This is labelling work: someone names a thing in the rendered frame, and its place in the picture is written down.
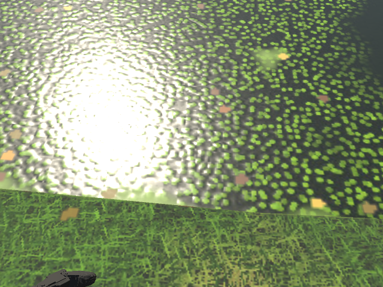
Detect left robot hand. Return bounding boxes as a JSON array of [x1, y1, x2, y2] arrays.
[[32, 269, 96, 287]]

